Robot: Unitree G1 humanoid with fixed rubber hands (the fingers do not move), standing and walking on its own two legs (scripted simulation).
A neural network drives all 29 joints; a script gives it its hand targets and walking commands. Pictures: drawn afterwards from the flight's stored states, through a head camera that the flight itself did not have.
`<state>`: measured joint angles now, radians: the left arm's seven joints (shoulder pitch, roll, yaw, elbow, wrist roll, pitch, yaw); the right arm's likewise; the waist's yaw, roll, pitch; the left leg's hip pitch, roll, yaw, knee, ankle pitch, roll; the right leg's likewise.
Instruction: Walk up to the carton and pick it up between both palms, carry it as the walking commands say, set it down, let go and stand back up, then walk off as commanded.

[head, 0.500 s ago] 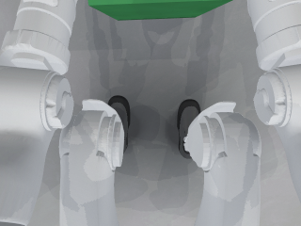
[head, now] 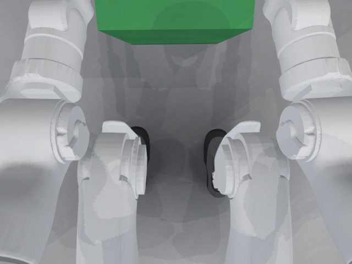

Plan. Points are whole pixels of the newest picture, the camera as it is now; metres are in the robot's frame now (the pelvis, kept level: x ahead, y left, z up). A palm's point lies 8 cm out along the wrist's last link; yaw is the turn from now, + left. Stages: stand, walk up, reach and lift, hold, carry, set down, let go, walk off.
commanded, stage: reach and lift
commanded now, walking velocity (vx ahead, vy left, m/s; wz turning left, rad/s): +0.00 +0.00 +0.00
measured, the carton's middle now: out of the picture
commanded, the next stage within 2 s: none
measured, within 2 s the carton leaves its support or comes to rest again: leaves its support in 0.34 s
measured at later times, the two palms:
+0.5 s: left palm out of the picture +0.56 +0.15 -0.13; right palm out of the picture +0.57 -0.15 -0.12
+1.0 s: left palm out of the picture +0.55 +0.16 -0.08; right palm out of the picture +0.56 -0.14 -0.07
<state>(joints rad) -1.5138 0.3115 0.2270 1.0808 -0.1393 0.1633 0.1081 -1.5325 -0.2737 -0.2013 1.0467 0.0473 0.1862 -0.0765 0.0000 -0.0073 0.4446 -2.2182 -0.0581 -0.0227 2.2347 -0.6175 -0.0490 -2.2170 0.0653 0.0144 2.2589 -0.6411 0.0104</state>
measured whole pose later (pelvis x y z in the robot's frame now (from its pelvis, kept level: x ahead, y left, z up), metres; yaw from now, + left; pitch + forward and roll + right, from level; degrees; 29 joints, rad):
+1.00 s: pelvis -0.02 +0.00 +0.06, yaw -1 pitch +31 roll +1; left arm -1.52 0.24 0.37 0.75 0.02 0.39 0.13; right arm -1.57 -0.24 -0.28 0.80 -0.04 0.38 -0.13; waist 0.02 -0.02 0.52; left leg -2.01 -0.08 -0.05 2.03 -0.57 -0.07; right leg -2.02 0.11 0.03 2.05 -0.57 0.02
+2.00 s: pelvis -0.04 +0.00 +0.16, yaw -1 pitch +24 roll +1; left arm -1.37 0.14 0.45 0.58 0.09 0.46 0.08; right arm -1.40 -0.13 -0.37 0.62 -0.10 0.45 -0.10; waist 0.01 -0.02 0.52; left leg -1.67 -0.10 -0.08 1.70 -0.46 -0.07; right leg -1.67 0.11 0.05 1.72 -0.46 0.03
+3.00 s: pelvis +0.01 +0.00 +0.27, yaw -1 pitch +29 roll +1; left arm -0.89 0.00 0.45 0.70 0.17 0.40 0.05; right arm -0.91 0.03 -0.39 0.70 -0.19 0.40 -0.08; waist 0.01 -0.02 -0.05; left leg -1.38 -0.10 -0.12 1.27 -0.39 -0.06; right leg -1.39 0.10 0.08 1.29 -0.40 0.01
